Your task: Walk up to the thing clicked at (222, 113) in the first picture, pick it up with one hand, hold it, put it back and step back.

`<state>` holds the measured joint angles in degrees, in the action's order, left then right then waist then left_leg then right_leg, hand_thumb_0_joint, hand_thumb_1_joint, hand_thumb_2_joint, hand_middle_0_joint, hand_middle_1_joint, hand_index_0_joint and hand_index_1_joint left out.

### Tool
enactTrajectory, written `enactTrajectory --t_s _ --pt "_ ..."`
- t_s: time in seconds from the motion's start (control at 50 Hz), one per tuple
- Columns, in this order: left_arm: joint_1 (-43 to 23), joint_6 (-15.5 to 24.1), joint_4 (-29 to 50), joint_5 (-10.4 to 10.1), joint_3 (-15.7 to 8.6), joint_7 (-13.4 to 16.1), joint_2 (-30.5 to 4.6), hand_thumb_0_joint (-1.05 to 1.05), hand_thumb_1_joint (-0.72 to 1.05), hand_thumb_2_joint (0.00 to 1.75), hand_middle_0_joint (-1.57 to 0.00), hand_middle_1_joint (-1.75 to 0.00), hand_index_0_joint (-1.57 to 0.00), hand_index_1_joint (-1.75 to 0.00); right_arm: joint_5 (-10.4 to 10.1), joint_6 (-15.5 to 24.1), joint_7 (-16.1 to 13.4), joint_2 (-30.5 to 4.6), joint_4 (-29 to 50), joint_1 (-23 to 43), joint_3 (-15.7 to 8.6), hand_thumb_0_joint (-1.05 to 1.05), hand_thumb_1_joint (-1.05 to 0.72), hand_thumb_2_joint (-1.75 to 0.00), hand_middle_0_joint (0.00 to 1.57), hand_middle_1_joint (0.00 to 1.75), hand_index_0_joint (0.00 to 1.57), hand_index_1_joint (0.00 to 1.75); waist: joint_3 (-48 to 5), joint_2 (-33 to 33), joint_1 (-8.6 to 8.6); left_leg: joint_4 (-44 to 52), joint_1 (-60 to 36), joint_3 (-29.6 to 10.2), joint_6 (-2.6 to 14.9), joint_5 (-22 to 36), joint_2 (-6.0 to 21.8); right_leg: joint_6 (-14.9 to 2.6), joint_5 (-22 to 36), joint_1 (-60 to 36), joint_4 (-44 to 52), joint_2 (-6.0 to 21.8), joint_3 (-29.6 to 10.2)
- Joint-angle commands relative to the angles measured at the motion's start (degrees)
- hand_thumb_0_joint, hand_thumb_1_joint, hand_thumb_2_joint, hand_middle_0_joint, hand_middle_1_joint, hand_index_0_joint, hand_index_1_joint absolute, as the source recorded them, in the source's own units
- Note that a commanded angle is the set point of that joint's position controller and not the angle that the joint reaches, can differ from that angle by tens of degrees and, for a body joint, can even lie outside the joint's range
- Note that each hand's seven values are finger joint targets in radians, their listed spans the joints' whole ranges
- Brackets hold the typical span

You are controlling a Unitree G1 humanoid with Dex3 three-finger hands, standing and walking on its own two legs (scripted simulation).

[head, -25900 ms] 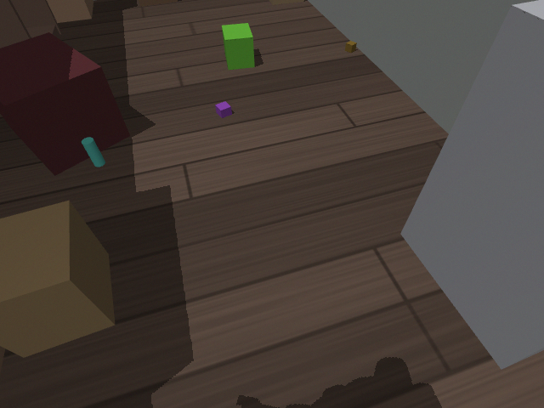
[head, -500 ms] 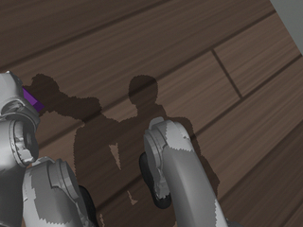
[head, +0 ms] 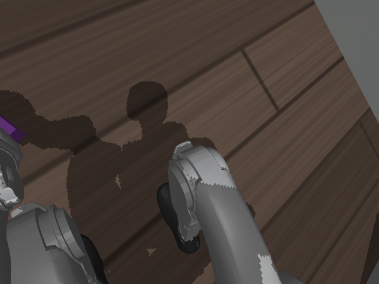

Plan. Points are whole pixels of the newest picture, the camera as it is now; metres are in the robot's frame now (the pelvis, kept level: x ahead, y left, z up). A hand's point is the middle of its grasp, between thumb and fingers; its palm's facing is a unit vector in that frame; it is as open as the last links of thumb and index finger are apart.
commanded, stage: rest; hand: left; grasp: from above
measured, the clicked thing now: out of the picture +0.46 +0.24 -0.27
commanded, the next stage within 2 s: open in 0.62 s
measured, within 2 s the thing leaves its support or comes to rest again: neither
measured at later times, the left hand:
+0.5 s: hand out of the picture +0.47 +0.23 -0.25, palm faces -0.34 -0.28 -0.90, open 10.3 cm
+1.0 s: hand out of the picture +0.46 +0.23 -0.25, palm faces -0.37 -0.26 -0.89, open 10.7 cm
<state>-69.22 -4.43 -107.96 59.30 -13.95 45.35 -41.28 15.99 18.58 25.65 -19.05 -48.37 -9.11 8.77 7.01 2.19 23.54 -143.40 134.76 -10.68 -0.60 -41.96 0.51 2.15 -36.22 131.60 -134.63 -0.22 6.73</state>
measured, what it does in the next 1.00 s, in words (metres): stands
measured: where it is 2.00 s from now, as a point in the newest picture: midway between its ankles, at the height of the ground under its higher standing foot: (142, 256)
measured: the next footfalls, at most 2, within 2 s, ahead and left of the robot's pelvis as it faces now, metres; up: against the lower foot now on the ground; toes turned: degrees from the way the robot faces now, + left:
none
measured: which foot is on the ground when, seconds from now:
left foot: down 0.00-1.00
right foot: down 0.00-1.00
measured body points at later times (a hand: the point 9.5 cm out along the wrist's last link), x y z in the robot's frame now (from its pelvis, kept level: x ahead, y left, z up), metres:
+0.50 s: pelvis +0.00 +0.00 +0.00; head +0.29 +0.09 +0.33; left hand +0.48 +0.24 -0.20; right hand -0.02 -0.24 -0.06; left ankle +0.06 +0.13 -0.28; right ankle +0.11 -0.12 -0.28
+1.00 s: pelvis -0.01 +0.00 +0.01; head +0.29 +0.09 +0.33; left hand +0.48 +0.24 -0.20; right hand -0.02 -0.24 -0.05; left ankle +0.06 +0.13 -0.28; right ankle +0.11 -0.12 -0.28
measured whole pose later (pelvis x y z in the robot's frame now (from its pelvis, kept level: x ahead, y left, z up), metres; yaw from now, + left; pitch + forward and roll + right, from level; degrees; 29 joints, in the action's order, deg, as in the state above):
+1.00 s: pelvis -0.01 +0.00 +0.01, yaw -3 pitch +30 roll -13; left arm -70.1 -4.1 -109.3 56.9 -8.5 45.4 -47.0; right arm 15.7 21.4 25.4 -20.7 -43.9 -8.0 15.1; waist 11.3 5.1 26.2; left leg -143.2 133.7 -13.3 -0.3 -41.2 0.7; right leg 2.8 -34.6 129.1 -132.1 -1.0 9.1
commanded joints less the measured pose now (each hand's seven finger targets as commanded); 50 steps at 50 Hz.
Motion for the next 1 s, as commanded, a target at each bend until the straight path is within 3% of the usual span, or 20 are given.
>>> enactTrajectory --t_s 0.0,0.02,0.06,0.12,0.16,0.3,0.32,0.4,0.46,0.5,0.56,0.58,0.62,0.7,0.74,0.76,0.82,0.84,0.88,0.98 --pt "-17.3 0.0 5.0 0.2 1.8 2.3 -8.7 0.0 0.53 0.71 -1.1 -0.44 -1.05 -0.49 0.0 0.2 0.6 -17.5 -1.5 -14.0 -3.5 0.0 -0.91 -0.9 0.2 0.3 0.2 0.3 -39.3 -24.0 3.8 14.1 -26.1 5.2 0.88 12.7 0.4 -3.29 14.4 -24.9 12.5 -2.5 6.1" --pt "-17.6 -0.1 6.2 0.1 0.6 2.7 -10.4 0.0 0.52 0.71 -1.09 -0.45 -1.04 -0.5 -0.2 0.2 0.5 -17.8 -1.9 -14.8 -3.6 0.0 -0.91 -0.9 0.2 0.3 0.2 0.3 -41.2 -25.1 3.02 14.7 -26.7 5.3 0.75 13.5 0.3 -3.4 14.7 -26.4 12.6 -2.5 6.0" --pt "-16.2 -0.6 5.5 -0.2 1.1 2.8 -9.5 0.0 0.5 0.71 -1.08 -0.43 -1.03 -0.49 -0.2 0.1 0.6 -17.7 -1.2 -14.0 -3.3 0.0 -0.91 -0.9 0.2 0.3 0.2 0.3 -40.4 -24.7 3.06 14.4 -26.5 4.8 0.69 14.0 0.6 -3.44 15.4 -25.7 12.3 -2.5 6.3" --pt "-16.4 -0.5 4.1 -0.5 2.3 2.0 -8.6 0.0 0.49 0.69 -1.06 -0.44 -1.01 -0.49 -0.2 0.4 0.8 -17.5 -0.8 -13.6 -2.6 0.0 -0.91 -0.9 0.2 0.3 0.2 0.3 -36.8 -22.4 4.73 13.9 -24.3 4.5 1.16 12.4 0.4 -3.18 14.2 -24.6 12.3 -2.5 6.5" --pt "-17.2 0.0 5.6 -1.3 2.1 1.9 -9.6 0.0 0.5 0.69 -1.08 -0.42 -1.02 -0.47 -0.2 0.7 0.8 -18.1 -0.7 -13.7 -2.6 0.0 -0.91 -0.9 0.2 0.3 0.2 0.3 -37.7 -23.2 4.45 14.1 -25.1 4.3 1.14 12.3 0.5 -3.2 14.0 -25.0 12.8 -2.5 6.5" --pt "-17.3 0.3 5.5 -0.7 2.1 2.3 -11.5 0.0 0.52 0.71 -1.1 -0.43 -1.04 -0.49 -0.4 0.6 0.8 -18.5 -0.5 -14.5 -1.8 0.0 -0.91 -0.91 0.2 0.3 0.2 0.3 -39.2 -24.0 4.7 14.0 -25.1 4.4 1.09 13.2 0.7 -3.19 15.1 -28.1 12.9 -3.0 6.6" --pt "-17.1 0.2 5.0 -0.8 2.9 2.0 -10.1 0.0 0.53 0.71 -1.1 -0.43 -1.04 -0.49 -0.3 0.8 1.0 -17.9 -0.1 -13.7 -1.3 0.0 -0.91 -0.9 0.2 0.3 0.2 0.3 -37.2 -23.6 5.28 13.8 -24.9 4.1 1.06 12.8 0.7 -3.17 14.8 -26.3 12.5 -2.7 6.8" --pt "-18.1 0.2 5.2 -0.7 2.6 2.7 -11.4 0.0 0.54 0.71 -1.11 -0.42 -1.05 -0.48 -0.5 1.1 0.9 -19.3 0.1 -13.8 -1.4 0.0 -0.91 -0.91 0.2 0.3 0.2 0.3 -37.7 -25.3 5.22 15.0 -27.1 2.9 0.58 12.8 1.0 -3.48 14.6 -25.3 12.3 -2.7 7.4" --pt "-16.7 -0.1 3.3 -0.7 4.2 2.1 -9.6 0.0 0.55 0.71 -1.12 -0.41 -1.06 -0.47 -0.4 1.2 1.1 -18.8 0.4 -13.1 -0.7 0.0 -0.91 -0.91 0.2 0.3 0.2 0.3 -34.1 -24.3 5.84 14.5 -25.5 3.0 0.7 12.2 0.9 -3.38 14.0 -23.9 12.1 -2.7 7.6" --pt "-16.7 0.2 4.0 -1.2 4.5 1.8 -10.4 0.0 0.56 0.72 -1.12 -0.41 -1.06 -0.47 -0.2 1.7 0.9 -19.2 0.9 -12.8 -0.5 0.0 -0.9 -0.9 0.2 0.3 0.2 0.3 -34.2 -23.1 6.29 14.2 -25.1 3.0 1.02 11.7 0.8 -3.11 13.9 -24.6 12.9 -2.9 7.5" --pt "-16.3 0.2 3.5 -1.3 4.3 1.9 -11.8 0.0 0.59 0.68 -1.14 -0.4 -1.09 -0.45 -0.3 2.0 0.9 -19.8 0.9 -13.1 -0.2 0.0 -0.91 -0.9 0.2 0.3 0.2 0.3 -34.1 -23.4 6.13 14.8 -24.6 2.8 0.95 11.0 0.8 -3.15 13.1 -25.4 12.9 -2.9 7.5" --pt "-16.2 0.1 4.2 -1.1 3.8 2.2 -12.6 0.0 0.57 0.68 -1.13 -0.39 -1.07 -0.45 -0.5 2.0 0.8 -20.1 0.9 -13.7 -0.3 0.0 -0.9 -0.91 0.2 0.3 0.2 0.3 -35.9 -23.0 5.31 14.6 -25.3 2.8 1.01 12.3 0.9 -3.04 14.2 -26.5 13.3 -3.0 7.3" --pt "-16.3 0.0 3.1 -1.8 4.9 1.8 -10.9 0.0 0.59 0.69 -1.14 -0.38 -1.08 -0.45 -0.2 2.0 1.0 -19.4 1.6 -13.2 0.5 0.0 -0.91 -0.91 0.2 0.3 0.2 0.3 -34.4 -21.8 6.65 14.2 -24.0 2.8 1.11 12.8 0.8 -2.83 15.0 -27.3 13.1 -3.1 7.5" --pt "-16.3 0.3 2.3 -2.1 5.9 1.2 -11.5 0.0 0.6 0.69 -1.16 -0.39 -1.1 -0.45 -0.2 2.2 0.5 -19.9 1.7 -13.0 0.9 0.0 -0.91 -0.91 0.2 0.3 0.2 0.3 -33.2 -21.3 7.03 14.1 -22.9 2.8 1.34 11.1 0.9 -2.7 13.3 -27.1 13.7 -3.2 7.5" --pt "-15.9 0.4 2.4 -2.2 6.9 0.8 -11.5 0.0 0.44 0.73 -1.0 -0.46 -0.94 -0.52 -0.1 2.5 0.3 -19.9 1.9 -12.5 1.3 0.0 -0.9 -0.9 0.2 0.3 0.2 0.3 -32.2 -20.6 7.41 14.2 -21.7 3.0 1.48 9.4 0.7 -2.53 11.9 -27.5 14.3 -3.2 7.2" --pt "-16.6 0.7 3.4 -2.0 5.8 1.1 -13.3 0.0 0.36 0.73 -0.92 -0.47 -0.86 -0.53 -0.5 2.4 0.1 -20.6 1.6 -13.7 1.0 0.0 -0.9 -0.9 0.2 0.3 0.2 0.3 -34.3 -21.4 6.36 14.8 -23.1 2.7 1.32 10.5 0.9 -2.64 12.5 -27.8 14.4 -3.3 7.3" --pt "-16.0 0.6 2.8 -1.9 6.3 1.3 -12.7 0.0 0.12 0.7 -0.74 -0.49 -0.69 -0.55 -0.5 2.3 -0.1 -20.5 2.1 -13.4 1.3 0.0 -0.9 -0.9 0.2 0.3 0.2 0.3 -34.0 -22.0 6.44 15.2 -23.9 2.2 1.04 10.7 1.1 -2.78 13.1 -27.7 14.2 -3.5 7.6" --pt "-16.3 0.5 2.7 -2.2 7.2 1.2 -11.7 0.0 0.04 0.73 -0.71 -0.49 -0.65 -0.56 -0.5 2.5 -0.1 -19.9 2.2 -12.4 1.7 0.0 -0.9 -0.91 0.2 0.3 0.2 0.3 -32.5 -21.7 7.17 15.3 -23.7 1.9 0.92 9.8 1.0 -2.81 12.6 -26.9 13.8 -3.2 7.7" --pt "-16.4 0.7 2.9 -1.9 6.7 1.6 -13.1 0.0 -0.07 0.76 -0.65 -0.5 -0.57 -0.58 -0.5 2.6 -0.4 -20.6 2.1 -12.9 1.4 0.0 -0.9 -0.91 0.2 0.3 0.2 0.3 -32.8 -21.7 6.9 15.0 -23.0 2.1 1.13 9.4 1.1 -2.75 12.2 -27.4 14.4 -3.4 7.6" --pt "-16.5 0.6 4.2 -2.3 6.4 2.4 -14.3 0.0 -0.18 0.82 -0.58 -0.55 -0.49 -0.64 -0.4 3.3 -0.3 -21.0 2.2 -12.2 1.7 0.0 -0.9 -0.91 0.2 0.3 0.2 0.3 -32.9 -22.8 6.92 15.0 -24.9 2.1 0.88 9.7 1.3 -2.69 12.9 -28.1 14.6 -3.4 7.5"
